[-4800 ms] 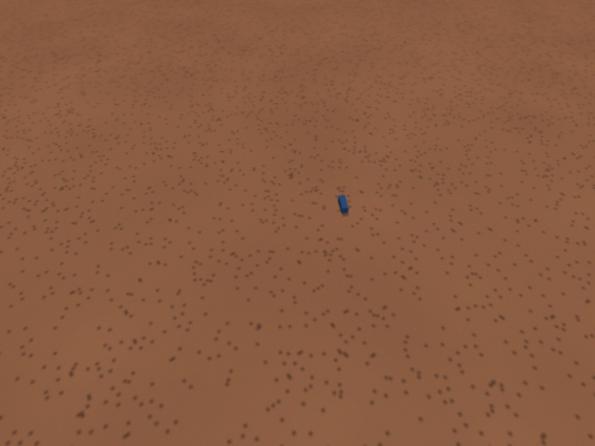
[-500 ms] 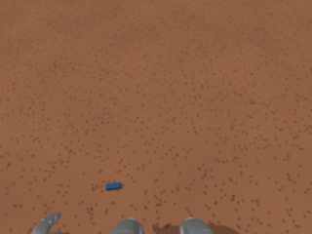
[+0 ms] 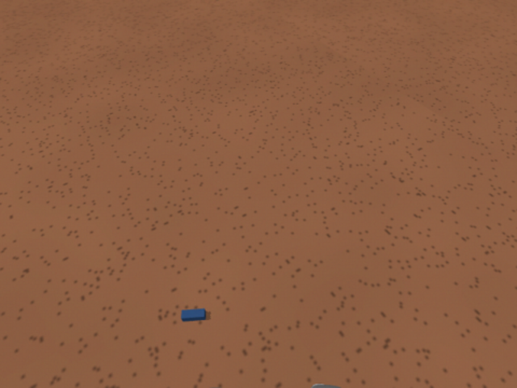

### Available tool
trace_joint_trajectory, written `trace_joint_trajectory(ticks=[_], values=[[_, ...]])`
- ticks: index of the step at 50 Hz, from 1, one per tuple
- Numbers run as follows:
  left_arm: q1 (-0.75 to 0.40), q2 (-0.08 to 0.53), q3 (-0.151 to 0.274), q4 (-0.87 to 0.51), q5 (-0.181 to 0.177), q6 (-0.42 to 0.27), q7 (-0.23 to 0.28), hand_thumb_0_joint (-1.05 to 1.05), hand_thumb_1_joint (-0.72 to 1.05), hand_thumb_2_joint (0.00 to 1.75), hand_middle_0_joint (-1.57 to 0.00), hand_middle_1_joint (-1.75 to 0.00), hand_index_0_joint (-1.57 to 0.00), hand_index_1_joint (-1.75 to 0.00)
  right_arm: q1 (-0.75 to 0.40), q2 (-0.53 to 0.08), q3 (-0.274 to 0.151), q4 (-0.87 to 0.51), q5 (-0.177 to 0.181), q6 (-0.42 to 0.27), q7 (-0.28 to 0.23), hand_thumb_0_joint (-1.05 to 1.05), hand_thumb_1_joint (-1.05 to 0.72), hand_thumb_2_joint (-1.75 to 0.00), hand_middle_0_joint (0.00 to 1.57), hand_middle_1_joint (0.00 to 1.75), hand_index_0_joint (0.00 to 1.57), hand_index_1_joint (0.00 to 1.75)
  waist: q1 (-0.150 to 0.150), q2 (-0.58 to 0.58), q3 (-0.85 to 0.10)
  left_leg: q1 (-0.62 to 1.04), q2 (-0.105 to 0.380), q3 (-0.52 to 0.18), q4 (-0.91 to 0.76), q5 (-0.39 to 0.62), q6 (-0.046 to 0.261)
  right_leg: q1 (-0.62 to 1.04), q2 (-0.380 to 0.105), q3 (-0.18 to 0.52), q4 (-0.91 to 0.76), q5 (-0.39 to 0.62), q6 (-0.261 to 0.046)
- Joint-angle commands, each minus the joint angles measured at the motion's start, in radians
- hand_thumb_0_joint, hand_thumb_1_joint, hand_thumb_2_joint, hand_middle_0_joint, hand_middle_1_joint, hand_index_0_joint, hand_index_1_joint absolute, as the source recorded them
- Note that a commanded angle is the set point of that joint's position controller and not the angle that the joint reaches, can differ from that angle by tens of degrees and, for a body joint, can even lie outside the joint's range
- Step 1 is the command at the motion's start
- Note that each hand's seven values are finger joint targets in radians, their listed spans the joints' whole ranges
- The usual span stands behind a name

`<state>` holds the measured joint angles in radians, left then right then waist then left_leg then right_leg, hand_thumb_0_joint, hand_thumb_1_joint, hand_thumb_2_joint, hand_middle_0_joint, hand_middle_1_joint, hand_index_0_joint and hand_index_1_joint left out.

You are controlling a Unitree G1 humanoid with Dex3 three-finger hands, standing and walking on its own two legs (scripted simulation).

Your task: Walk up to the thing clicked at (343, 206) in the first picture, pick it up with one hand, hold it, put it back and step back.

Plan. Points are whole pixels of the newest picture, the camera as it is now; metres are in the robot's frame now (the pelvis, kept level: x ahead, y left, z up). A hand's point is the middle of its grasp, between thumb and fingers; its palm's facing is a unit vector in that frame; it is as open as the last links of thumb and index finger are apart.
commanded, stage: walk up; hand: left
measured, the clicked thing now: (193, 315) +0.48 +0.27 -0.74
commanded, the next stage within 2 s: stand in 1.46 s
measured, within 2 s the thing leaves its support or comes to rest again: neither
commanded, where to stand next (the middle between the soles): +0.11 -0.01 m, yaw +1 degrees
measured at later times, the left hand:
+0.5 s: hand out of the picture +0.11 +0.25 -0.13, palm faces +0.03 -0.94 -0.34, open 7.4 cm
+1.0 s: hand out of the picture +0.12 +0.25 -0.13, palm faces +0.02 -0.94 -0.35, open 7.4 cm
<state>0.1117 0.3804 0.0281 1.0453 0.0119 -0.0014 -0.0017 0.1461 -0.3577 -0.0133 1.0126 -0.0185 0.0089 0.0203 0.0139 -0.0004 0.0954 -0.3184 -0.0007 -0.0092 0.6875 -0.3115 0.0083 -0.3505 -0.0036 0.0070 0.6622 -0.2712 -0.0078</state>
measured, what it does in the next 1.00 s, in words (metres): stands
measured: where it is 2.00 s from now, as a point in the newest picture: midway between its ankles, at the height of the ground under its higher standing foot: outside the picture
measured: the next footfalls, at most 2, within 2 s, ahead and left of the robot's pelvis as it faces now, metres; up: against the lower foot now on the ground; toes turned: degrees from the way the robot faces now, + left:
none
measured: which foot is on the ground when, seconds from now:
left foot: down 0.00-1.00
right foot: down 0.00-1.00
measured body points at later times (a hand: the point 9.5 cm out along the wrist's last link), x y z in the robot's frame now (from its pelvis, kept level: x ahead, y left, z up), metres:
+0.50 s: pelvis +0.03 +0.00 +0.02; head +0.05 -0.01 +0.47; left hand +0.11 +0.30 -0.11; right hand +0.14 -0.30 -0.11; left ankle +0.04 +0.12 -0.72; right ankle +0.07 -0.13 -0.72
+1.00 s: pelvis +0.03 -0.01 +0.03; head +0.05 -0.01 +0.48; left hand +0.12 +0.30 -0.10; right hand +0.12 -0.30 -0.11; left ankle +0.04 +0.12 -0.72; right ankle +0.07 -0.13 -0.72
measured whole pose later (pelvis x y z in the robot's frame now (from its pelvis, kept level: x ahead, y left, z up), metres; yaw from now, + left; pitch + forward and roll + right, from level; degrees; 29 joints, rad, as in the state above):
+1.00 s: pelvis +0.03 -0.01 +0.03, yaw +1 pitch -3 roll +0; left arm 0.04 0.34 0.03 1.16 0.01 -0.01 -0.01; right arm 0.09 -0.35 -0.01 1.14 -0.01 0.01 0.01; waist -0.01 0.01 0.07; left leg -0.14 -0.01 -0.03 0.37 -0.19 0.00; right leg -0.17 -0.01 0.00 0.36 -0.15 0.00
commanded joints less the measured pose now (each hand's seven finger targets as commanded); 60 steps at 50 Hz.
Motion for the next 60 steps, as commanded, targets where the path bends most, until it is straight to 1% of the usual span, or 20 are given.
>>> trace_joint_trajectory(ticks=[1,5,8,10,13,15,17,19,25,30,33,37,38,41,45,47,49,51,54,60], values=[[-0.066,0.199,0.044,-0.050,-0.003,-0.031,0.005,0.00,0.90,0.90,-0.20,-0.30,-0.20,-0.30,-0.079,-0.247,-0.050,-0.055,0.002,-0.024,-0.005,0.00,-0.90,-0.90,0.20,0.30,0.20,0.30,0.003,0.047,-0.023,-0.081,0.110,-0.206,-0.305,-0.308,0.047,0.026,-0.063,0.150,-0.230,-0.271,-0.055],[-0.069,0.185,0.039,-0.028,-0.005,-0.036,0.005,0.00,0.90,0.90,-0.20,-0.30,-0.20,-0.30,-0.086,-0.236,-0.044,-0.032,0.007,-0.034,-0.006,0.00,-0.90,-0.90,0.20,0.30,0.20,0.30,0.000,0.023,-0.081,-0.023,0.115,-0.202,-0.324,-0.183,0.037,0.098,-0.065,0.127,-0.248,-0.139,-0.044],[-0.067,0.182,0.037,-0.008,-0.005,-0.040,0.005,0.00,0.90,0.90,-0.20,-0.30,-0.20,-0.30,-0.097,-0.228,-0.043,-0.019,0.012,-0.035,-0.006,0.00,-0.90,-0.90,0.20,0.30,0.20,0.30,-0.001,0.013,-0.099,0.015,0.108,-0.187,-0.325,-0.151,0.036,0.106,-0.079,0.141,-0.296,-0.133,-0.035],[-0.086,0.186,0.035,-0.002,-0.002,-0.042,0.006,0.00,0.90,0.90,-0.20,-0.30,-0.20,-0.30,-0.091,-0.225,-0.044,-0.008,0.010,-0.034,-0.007,0.00,-0.90,-0.90,0.20,0.30,0.20,0.30,-0.012,0.009,-0.106,0.026,0.109,-0.181,-0.340,-0.127,0.033,0.116,-0.086,0.138,-0.306,-0.123,-0.031],[-0.084,0.183,0.031,0.013,-0.007,-0.045,0.006,0.00,0.90,0.90,-0.20,-0.30,-0.20,-0.30,-0.099,-0.215,-0.039,0.007,0.010,-0.036,-0.009,0.00,-0.90,-0.90,0.20,0.30,0.20,0.30,-0.006,0.012,-0.104,0.050,0.113,-0.175,-0.354,-0.055,0.030,0.129,-0.090,0.131,-0.308,-0.044,-0.027],[-0.086,0.167,0.026,0.029,-0.011,-0.047,0.007,0.00,0.90,0.90,-0.20,-0.30,-0.20,-0.30,-0.108,-0.201,-0.035,0.019,0.014,-0.041,-0.011,0.00,-0.90,-0.90,0.20,0.30,0.20,0.30,-0.005,0.024,-0.115,0.072,0.123,-0.171,-0.360,0.070,0.028,0.169,-0.095,0.115,-0.311,0.050,-0.022],[-0.078,0.170,0.024,0.037,-0.014,-0.051,0.009,0.00,0.90,0.90,-0.20,-0.30,-0.20,-0.30,-0.113,-0.199,-0.032,0.026,0.019,-0.043,-0.012,0.00,-0.90,-0.90,0.20,0.30,0.20,0.30,-0.003,0.015,-0.136,0.114,0.118,-0.145,-0.336,0.196,0.023,0.197,-0.110,0.115,-0.318,0.162,-0.018],[-0.083,0.179,0.024,0.036,-0.014,-0.051,0.011,0.00,0.90,0.90,-0.20,-0.30,-0.20,-0.30,-0.112,-0.205,-0.035,0.032,0.020,-0.041,-0.015,0.00,-0.90,-0.90,0.20,0.30,0.20,0.30,-0.009,0.014,-0.154,0.149,0.113,-0.125,-0.328,0.250,0.018,0.207,-0.122,0.114,-0.319,0.225,-0.017],[-0.107,0.177,0.027,0.045,-0.013,-0.043,0.014,0.00,0.90,0.90,-0.20,-0.30,-0.20,-0.30,-0.114,-0.201,-0.041,0.046,0.022,-0.037,-0.019,0.00,-0.90,-0.90,0.20,0.30,0.20,0.30,-0.014,-0.002,-0.196,0.179,0.122,-0.111,-0.341,0.327,0.019,0.263,-0.127,0.090,-0.310,0.291,-0.012],[-0.113,0.173,0.028,0.049,-0.011,-0.037,0.014,0.00,0.90,0.90,-0.20,-0.30,-0.20,-0.30,-0.143,-0.202,-0.041,0.044,0.019,-0.032,-0.019,0.00,-0.90,-0.90,0.20,0.30,0.20,0.30,-0.009,0.007,-0.147,0.162,0.118,-0.112,-0.360,0.273,0.019,0.239,-0.124,0.089,-0.331,0.238,-0.007],[-0.120,0.173,0.030,0.049,-0.009,-0.038,0.013,0.00,0.90,0.90,-0.20,-0.30,-0.20,-0.30,-0.138,-0.198,-0.040,0.048,0.020,-0.031,-0.018,0.00,-0.90,-0.90,0.20,0.30,0.20,0.30,-0.012,-0.005,-0.161,0.182,0.118,-0.107,-0.361,0.281,0.018,0.246,-0.127,0.095,-0.339,0.239,-0.011],[-0.140,0.174,0.032,0.044,-0.007,-0.036,0.012,0.00,0.90,0.90,-0.20,-0.30,-0.20,-0.30,-0.134,-0.197,-0.039,0.055,0.017,-0.028,-0.017,0.00,-0.90,-0.90,0.20,0.30,0.20,0.30,-0.016,-0.008,-0.135,0.158,0.110,-0.112,-0.379,0.213,0.014,0.237,-0.126,0.101,-0.360,0.174,-0.008],[-0.136,0.172,0.033,0.046,-0.006,-0.036,0.012,0.00,0.90,0.90,-0.20,-0.30,-0.20,-0.30,-0.135,-0.196,-0.039,0.054,0.017,-0.028,-0.016,0.00,-0.90,-0.90,0.20,0.30,0.20,0.30,-0.017,0.000,-0.137,0.160,0.113,-0.113,-0.382,0.219,0.014,0.241,-0.123,0.098,-0.360,0.167,-0.012],[-0.142,0.176,0.035,0.042,-0.004,-0.036,0.011,0.00,0.90,0.90,-0.20,-0.30,-0.20,-0.30,-0.135,-0.195,-0.036,0.053,0.015,-0.029,-0.016,0.00,-0.90,-0.90,0.20,0.30,0.20,0.30,-0.015,-0.011,-0.153,0.154,0.110,-0.111,-0.379,0.224,0.014,0.261,-0.124,0.098,-0.357,0.198,-0.008],[-0.139,0.179,0.038,0.039,-0.002,-0.034,0.010,0.00,0.90,0.90,-0.20,-0.30,-0.20,-0.30,-0.129,-0.200,-0.038,0.051,0.015,-0.030,-0.017,0.00,-0.90,-0.90,0.20,0.30,0.20,0.30,-0.015,-0.014,-0.158,0.163,0.112,-0.108,-0.379,0.217,0.016,0.259,-0.123,0.096,-0.355,0.186,-0.013],[-0.140,0.170,0.038,0.044,-0.005,-0.031,0.009,0.00,0.90,0.90,-0.20,-0.30,-0.20,-0.30,-0.124,-0.196,-0.036,0.055,0.015,-0.030,-0.017,0.00,-0.90,-0.90,0.20,0.30,0.20,0.30,-0.016,-0.001,-0.138,0.150,0.111,-0.118,-0.392,0.198,0.013,0.249,-0.117,0.092,-0.361,0.152,-0.011],[-0.142,0.170,0.038,0.043,-0.001,-0.030,0.009,0.00,0.90,0.90,-0.20,-0.30,-0.20,-0.30,-0.125,-0.201,-0.036,0.055,0.013,-0.028,-0.017,0.00,-0.90,-0.90,0.20,0.30,0.20,0.30,-0.018,-0.004,-0.119,0.116,0.113,-0.127,-0.408,0.141,0.017,0.255,-0.113,0.091,-0.371,0.116,-0.010],[-0.124,0.171,0.040,0.046,-0.001,-0.030,0.008,0.00,0.90,0.90,-0.20,-0.30,-0.20,-0.30,-0.126,-0.199,-0.037,0.055,0.014,-0.029,-0.016,0.00,-0.90,-0.90,0.20,0.30,0.20,0.30,-0.012,0.002,-0.111,0.135,0.109,-0.127,-0.405,0.131,0.017,0.228,-0.114,0.099,-0.381,0.079,-0.015],[-0.127,0.173,0.041,0.045,-0.002,-0.031,0.006,0.00,0.90,0.90,-0.20,-0.30,-0.20,-0.30,-0.103,-0.193,-0.034,0.063,0.014,-0.030,-0.015,0.00,-0.90,-0.90,0.20,0.30,0.20,0.30,-0.017,-0.005,-0.123,0.140,0.106,-0.127,-0.406,0.124,0.014,0.237,-0.116,0.106,-0.389,0.060,-0.015],[-0.117,0.171,0.042,0.042,-0.002,-0.030,0.005,0.00,0.90,0.90,-0.20,-0.30,-0.20,-0.30,-0.097,-0.193,-0.033,0.065,0.012,-0.032,-0.017,0.00,-0.90,-0.90,0.20,0.30,0.20,0.30,-0.013,0.014,-0.132,0.126,0.108,-0.132,-0.403,0.138,0.015,0.255,-0.112,0.100,-0.378,0.093,-0.015]])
